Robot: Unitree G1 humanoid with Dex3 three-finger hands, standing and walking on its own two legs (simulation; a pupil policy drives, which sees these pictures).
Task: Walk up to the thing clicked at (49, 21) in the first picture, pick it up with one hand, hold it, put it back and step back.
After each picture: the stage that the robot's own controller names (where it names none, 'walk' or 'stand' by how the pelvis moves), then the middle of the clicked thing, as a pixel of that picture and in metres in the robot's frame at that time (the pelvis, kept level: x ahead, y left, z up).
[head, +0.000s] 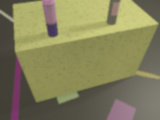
stand; (50, 17) +0.86 +0.22 -0.03
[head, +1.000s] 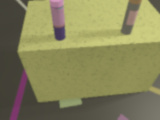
rise first; (58, 20) +0.80 +0.20 -0.02
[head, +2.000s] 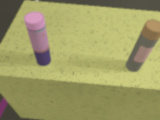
stand; (39, 42) +0.53 +0.22 +0.00
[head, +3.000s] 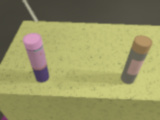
stand; (38, 60) +0.51 +0.23 -0.03
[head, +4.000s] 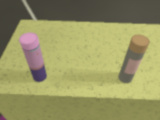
stand; (35, 60) +0.51 +0.23 -0.03
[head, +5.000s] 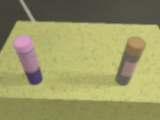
stand; (30, 62) +0.49 +0.25 -0.03
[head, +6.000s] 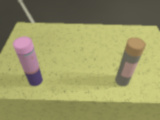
stand; (30, 64) +0.49 +0.25 -0.03
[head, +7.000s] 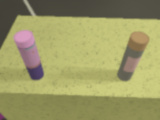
rise first; (31, 58) +0.50 +0.25 -0.03
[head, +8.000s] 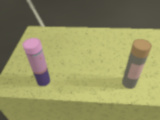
go down; (38, 64) +0.50 +0.25 -0.03
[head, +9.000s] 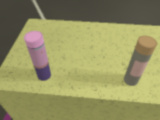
go down; (39, 58) +0.51 +0.23 -0.02
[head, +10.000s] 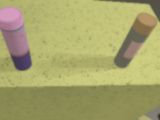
go down; (17, 43) +0.49 +0.22 +0.03
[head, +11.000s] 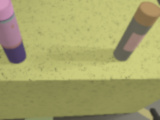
close in; (9, 35) +0.50 +0.23 +0.05
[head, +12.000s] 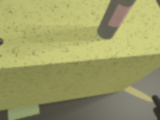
close; out of the picture +0.52 +0.25 +0.09
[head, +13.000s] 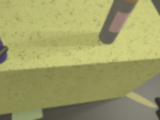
lift; out of the picture +0.48 +0.24 +0.08
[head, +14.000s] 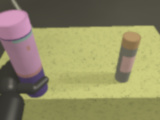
lift; (26, 61) +0.32 +0.16 +0.20
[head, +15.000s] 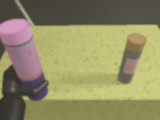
hold; (28, 65) +0.33 +0.17 +0.16
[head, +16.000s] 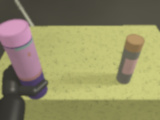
hold; (27, 65) +0.33 +0.17 +0.16
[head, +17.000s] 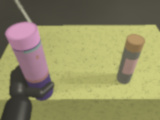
crouch; (34, 67) +0.33 +0.15 +0.15
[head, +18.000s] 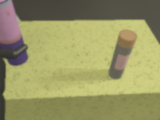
crouch; (6, 29) +0.44 +0.22 +0.20
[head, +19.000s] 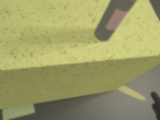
lower; out of the picture +0.51 +0.25 +0.07
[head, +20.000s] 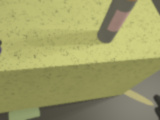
lower; out of the picture +0.50 +0.24 +0.08
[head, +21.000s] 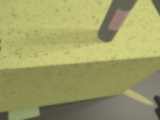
lower; out of the picture +0.50 +0.25 +0.08
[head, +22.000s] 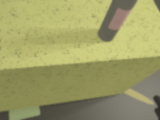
lower; out of the picture +0.50 +0.25 +0.08
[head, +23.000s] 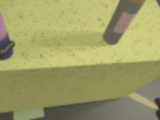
loosen; out of the picture +0.49 +0.22 +0.08
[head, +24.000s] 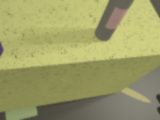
withdraw; out of the picture +0.49 +0.23 +0.08
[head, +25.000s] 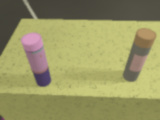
sink last; (38, 62) +0.47 +0.21 +0.02
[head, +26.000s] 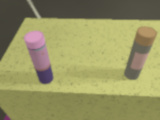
stand; (40, 60) +0.48 +0.22 +0.02
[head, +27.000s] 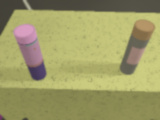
stand; (32, 55) +0.47 +0.22 +0.03
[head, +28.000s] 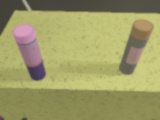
stand; (31, 55) +0.48 +0.22 +0.03
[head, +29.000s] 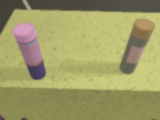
stand; (32, 55) +0.48 +0.22 +0.03
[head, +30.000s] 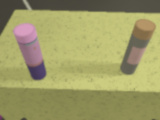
stand; (32, 55) +0.47 +0.22 +0.03
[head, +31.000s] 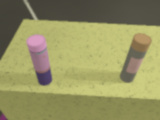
stand; (41, 62) +0.49 +0.21 -0.02
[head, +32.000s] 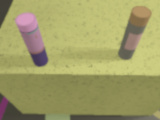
walk; (34, 43) +0.52 +0.22 -0.01
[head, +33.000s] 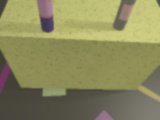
walk; (45, 9) +0.74 +0.20 -0.01
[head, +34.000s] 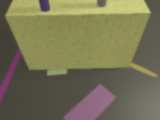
stand; out of the picture +1.04 +0.32 -0.01
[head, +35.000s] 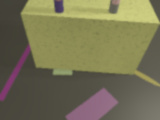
stand; out of the picture +1.09 +0.22 -0.03
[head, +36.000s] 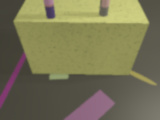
stand; (48, 1) +1.09 +0.27 -0.03
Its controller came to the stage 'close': yes
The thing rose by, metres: 0.23
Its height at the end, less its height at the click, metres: +0.00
